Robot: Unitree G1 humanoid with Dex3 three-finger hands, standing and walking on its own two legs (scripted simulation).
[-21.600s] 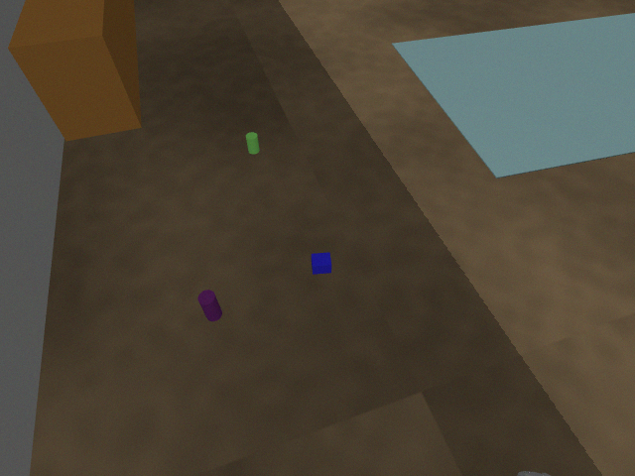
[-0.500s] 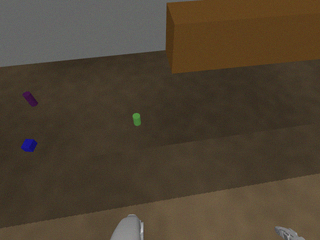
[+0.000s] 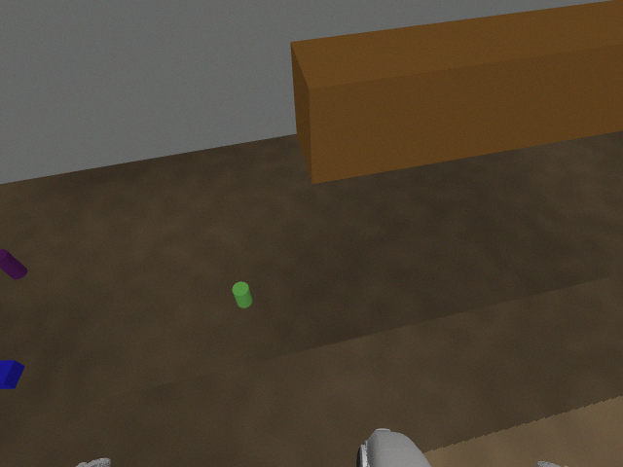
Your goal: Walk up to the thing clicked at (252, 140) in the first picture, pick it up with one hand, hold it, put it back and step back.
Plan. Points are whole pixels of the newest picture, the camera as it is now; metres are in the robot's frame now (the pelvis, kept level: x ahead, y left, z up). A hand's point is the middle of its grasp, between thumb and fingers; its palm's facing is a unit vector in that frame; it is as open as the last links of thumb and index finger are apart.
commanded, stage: walk up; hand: left
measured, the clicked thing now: (242, 295) +0.73 +0.25 -0.71
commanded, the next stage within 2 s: none
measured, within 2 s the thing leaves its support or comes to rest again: neither
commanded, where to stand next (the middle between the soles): +0.35 +0.01 m, yaw +1 degrees
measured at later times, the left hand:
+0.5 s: hand (125, 458) +0.15 +0.27 -0.13, palm faces +0.06 -0.92 -0.40, open 7.4 cm
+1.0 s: hand (148, 369) +0.28 +0.28 -0.14, palm faces +0.00 -0.90 -0.43, open 7.4 cm
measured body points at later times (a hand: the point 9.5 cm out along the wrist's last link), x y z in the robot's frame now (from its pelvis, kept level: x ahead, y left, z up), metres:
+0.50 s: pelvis +0.16 -0.01 +0.01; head +0.18 -0.01 +0.46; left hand +0.15 +0.32 -0.10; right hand +0.26 -0.32 -0.10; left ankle +0.26 +0.13 -0.71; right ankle +0.11 -0.13 -0.72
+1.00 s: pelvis +0.23 +0.00 -0.01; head +0.27 -0.02 +0.44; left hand +0.28 +0.32 -0.11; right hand +0.35 -0.30 -0.14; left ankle +0.25 +0.13 -0.71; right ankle +0.31 -0.11 -0.72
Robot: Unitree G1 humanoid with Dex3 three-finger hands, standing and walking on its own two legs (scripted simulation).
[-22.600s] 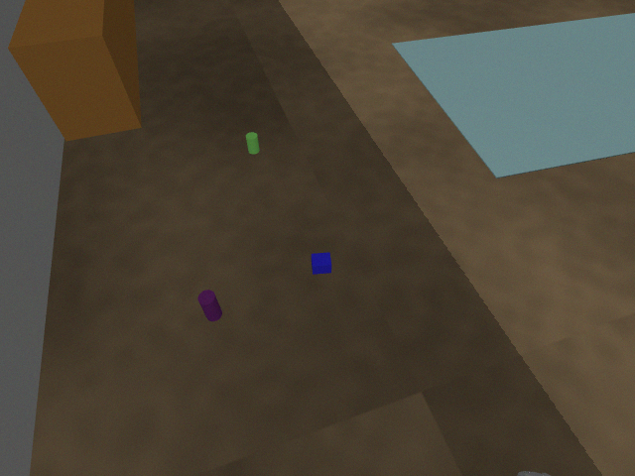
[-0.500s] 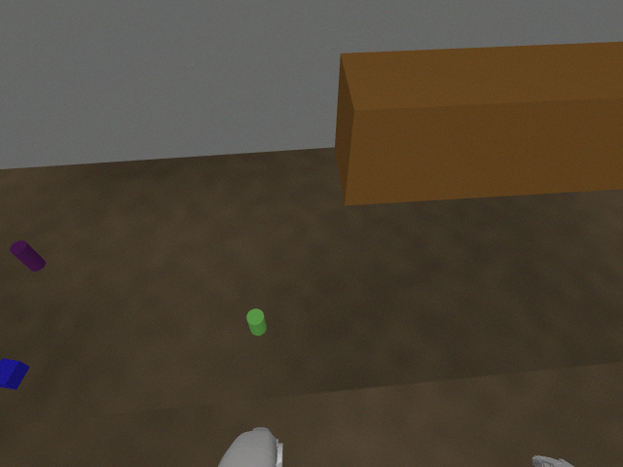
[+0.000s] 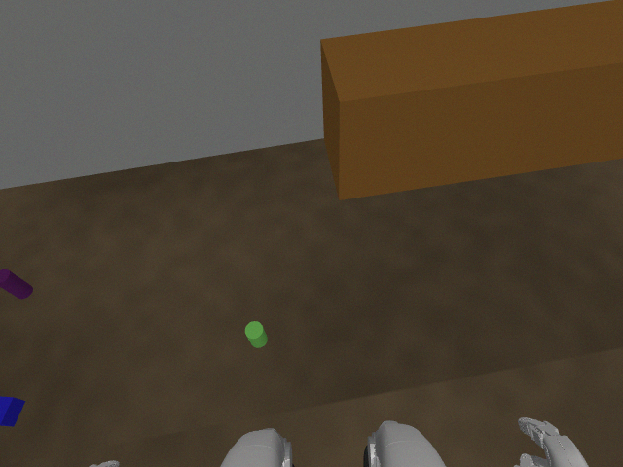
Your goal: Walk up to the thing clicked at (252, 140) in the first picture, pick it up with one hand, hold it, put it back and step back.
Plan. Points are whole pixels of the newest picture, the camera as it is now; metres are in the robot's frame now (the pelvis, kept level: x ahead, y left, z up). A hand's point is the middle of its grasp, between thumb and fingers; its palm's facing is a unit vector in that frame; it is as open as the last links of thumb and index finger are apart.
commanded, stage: walk up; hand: left
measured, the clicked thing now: (256, 334) +0.51 +0.23 -0.70
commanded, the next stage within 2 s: none
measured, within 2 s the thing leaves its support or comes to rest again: neither
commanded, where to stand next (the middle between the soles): +0.12 +0.01 m, yaw -1 degrees
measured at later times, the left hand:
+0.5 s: hand out of the picture +0.07 +0.27 -0.13, palm faces -0.01 -0.95 -0.32, open 7.4 cm
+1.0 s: hand out of the picture +0.09 +0.27 -0.12, palm faces +0.03 -0.94 -0.34, open 7.4 cm
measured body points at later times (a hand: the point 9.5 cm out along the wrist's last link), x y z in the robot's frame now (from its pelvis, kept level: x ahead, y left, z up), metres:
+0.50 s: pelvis -0.02 +0.02 +0.02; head -0.02 +0.03 +0.47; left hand +0.07 +0.32 -0.11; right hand +0.02 -0.29 -0.10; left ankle -0.02 +0.16 -0.71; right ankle +0.07 -0.11 -0.71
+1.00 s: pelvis +0.02 +0.01 +0.03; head +0.03 +0.00 +0.48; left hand +0.09 +0.32 -0.10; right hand +0.13 -0.28 -0.11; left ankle -0.02 +0.16 -0.71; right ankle +0.07 -0.12 -0.71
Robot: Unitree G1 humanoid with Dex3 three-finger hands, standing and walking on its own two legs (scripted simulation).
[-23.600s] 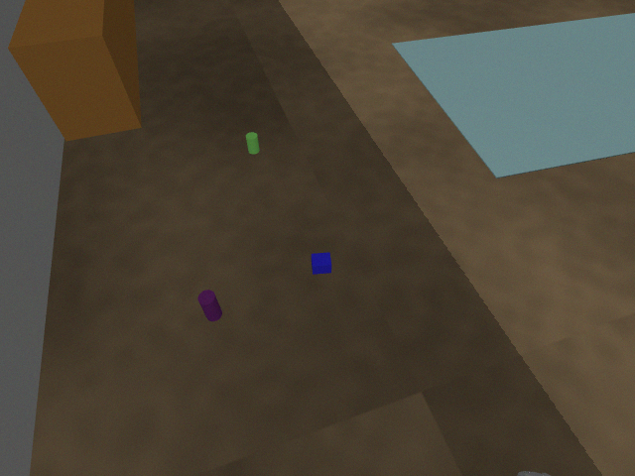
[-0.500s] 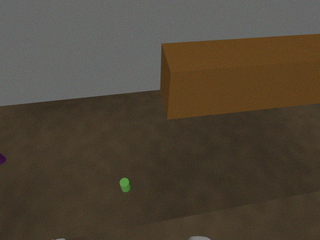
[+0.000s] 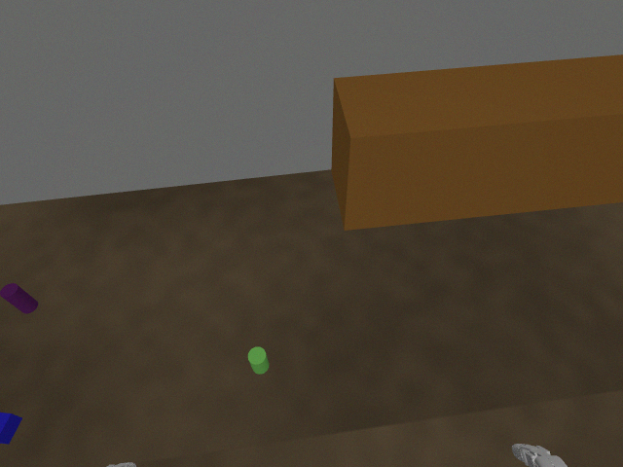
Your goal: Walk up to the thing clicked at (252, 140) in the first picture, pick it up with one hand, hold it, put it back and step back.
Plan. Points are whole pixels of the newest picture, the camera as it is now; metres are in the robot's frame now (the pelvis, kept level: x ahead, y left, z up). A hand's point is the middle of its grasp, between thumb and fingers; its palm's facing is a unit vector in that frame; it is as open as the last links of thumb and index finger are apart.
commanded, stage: walk up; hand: left
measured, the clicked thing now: (258, 360) +0.50 +0.21 -0.73
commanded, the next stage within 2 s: none
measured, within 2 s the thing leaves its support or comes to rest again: neither
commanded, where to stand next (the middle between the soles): +0.10 -0.01 m, yaw -2 degrees
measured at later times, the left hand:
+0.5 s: hand out of the picture +0.09 +0.25 -0.15, palm faces -0.01 -0.94 -0.34, open 7.4 cm
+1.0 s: hand out of the picture +0.09 +0.25 -0.15, palm faces -0.02 -0.94 -0.33, open 7.4 cm
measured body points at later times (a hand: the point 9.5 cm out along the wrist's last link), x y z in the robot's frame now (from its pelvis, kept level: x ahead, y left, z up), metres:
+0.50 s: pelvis +0.00 +0.00 +0.00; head +0.00 -0.01 +0.45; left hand +0.09 +0.30 -0.13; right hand +0.06 -0.30 -0.13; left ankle -0.04 +0.14 -0.74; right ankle +0.05 -0.13 -0.74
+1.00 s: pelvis +0.02 +0.00 +0.00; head +0.01 -0.01 +0.45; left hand +0.09 +0.30 -0.13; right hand +0.06 -0.31 -0.13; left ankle -0.04 +0.14 -0.74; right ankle +0.04 -0.13 -0.73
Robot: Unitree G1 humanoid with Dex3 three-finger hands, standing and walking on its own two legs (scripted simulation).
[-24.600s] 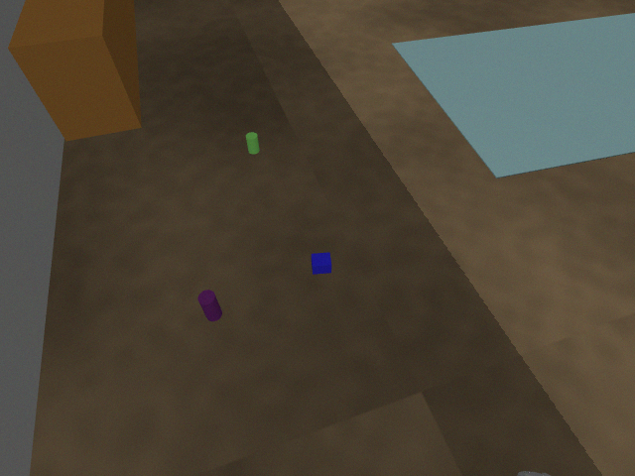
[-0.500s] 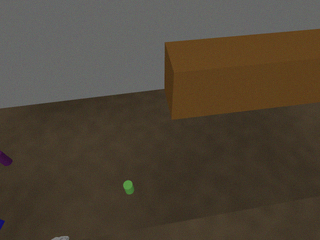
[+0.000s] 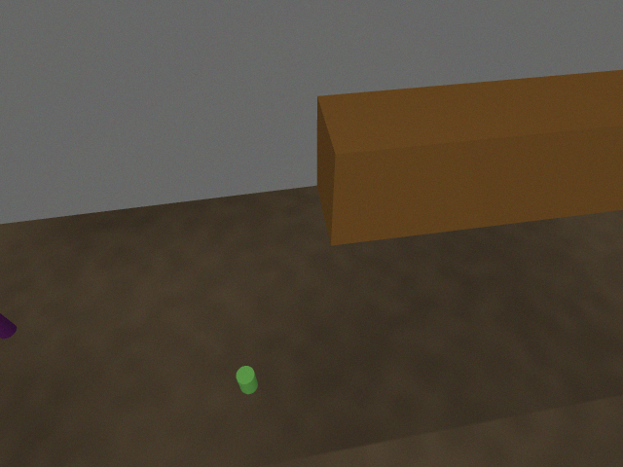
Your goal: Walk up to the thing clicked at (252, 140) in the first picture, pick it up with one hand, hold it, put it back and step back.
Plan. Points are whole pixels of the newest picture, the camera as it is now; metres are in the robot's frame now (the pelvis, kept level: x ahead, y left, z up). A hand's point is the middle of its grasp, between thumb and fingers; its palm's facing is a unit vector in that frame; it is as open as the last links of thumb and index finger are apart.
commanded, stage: walk up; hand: left
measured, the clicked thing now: (247, 380) +0.48 +0.22 -0.73
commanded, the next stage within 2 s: none
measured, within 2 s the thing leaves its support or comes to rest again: neither
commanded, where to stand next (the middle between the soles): +0.08 +0.00 m, yaw -1 degrees
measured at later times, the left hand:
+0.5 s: hand (149, 464) +0.15 +0.26 -0.18, palm faces +0.02 -0.94 -0.35, open 7.4 cm
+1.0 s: hand out of the picture +0.06 +0.27 -0.14, palm faces -0.04 -0.90 -0.43, open 7.4 cm
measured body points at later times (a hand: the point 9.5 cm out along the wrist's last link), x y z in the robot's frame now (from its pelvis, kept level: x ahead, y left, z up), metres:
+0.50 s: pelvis +0.07 +0.00 -0.02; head +0.13 +0.01 +0.42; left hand +0.15 +0.31 -0.15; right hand +0.15 -0.31 -0.14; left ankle +0.14 +0.11 -0.74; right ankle +0.05 -0.12 -0.73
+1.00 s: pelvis +0.01 +0.00 -0.01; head +0.04 -0.03 +0.44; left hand +0.06 +0.31 -0.11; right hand +0.09 -0.32 -0.15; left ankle +0.03 +0.14 -0.71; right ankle -0.02 -0.11 -0.74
